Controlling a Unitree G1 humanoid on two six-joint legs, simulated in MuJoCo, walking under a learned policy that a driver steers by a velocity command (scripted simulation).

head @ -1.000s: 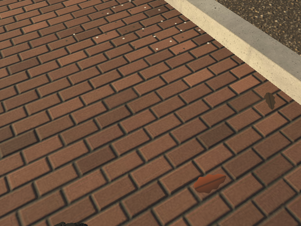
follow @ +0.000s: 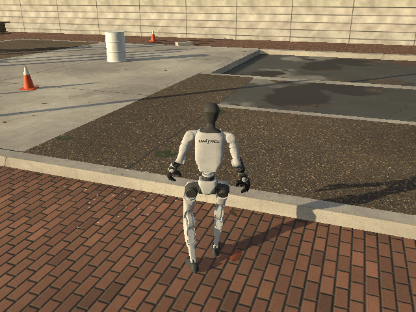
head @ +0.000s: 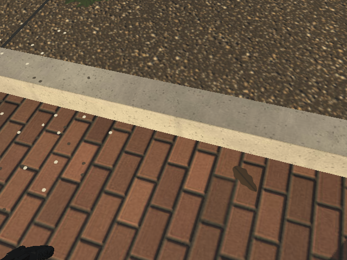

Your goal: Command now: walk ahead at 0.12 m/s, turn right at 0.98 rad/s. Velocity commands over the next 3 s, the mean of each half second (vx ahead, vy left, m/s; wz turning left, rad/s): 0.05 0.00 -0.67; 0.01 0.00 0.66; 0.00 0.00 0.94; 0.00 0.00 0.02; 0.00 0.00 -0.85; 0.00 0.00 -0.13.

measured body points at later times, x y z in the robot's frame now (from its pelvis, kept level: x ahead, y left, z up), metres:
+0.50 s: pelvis +0.10 +0.07 +0.02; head +0.11 +0.08 +0.47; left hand +0.37 +0.24 -0.05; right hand +0.13 -0.22 -0.08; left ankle +0.17 +0.16 -0.71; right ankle +0.10 -0.07 -0.71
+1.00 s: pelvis +0.08 +0.05 +0.03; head +0.12 +0.04 +0.48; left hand +0.23 +0.34 -0.05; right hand +0.24 -0.24 -0.07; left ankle +0.10 +0.21 -0.63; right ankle +0.04 -0.04 -0.71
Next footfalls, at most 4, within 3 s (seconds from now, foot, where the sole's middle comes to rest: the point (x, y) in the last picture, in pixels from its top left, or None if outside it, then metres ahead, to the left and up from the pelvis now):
0.40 left None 0.21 0.15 -0.75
0.78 right None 0.08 -0.04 -0.75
1.24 left None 0.12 0.23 -0.75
1.70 right None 0.27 0.05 -0.75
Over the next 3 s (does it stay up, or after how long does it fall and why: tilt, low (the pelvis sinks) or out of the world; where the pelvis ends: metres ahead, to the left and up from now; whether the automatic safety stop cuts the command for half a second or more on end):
stays up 0.17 0.09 0.02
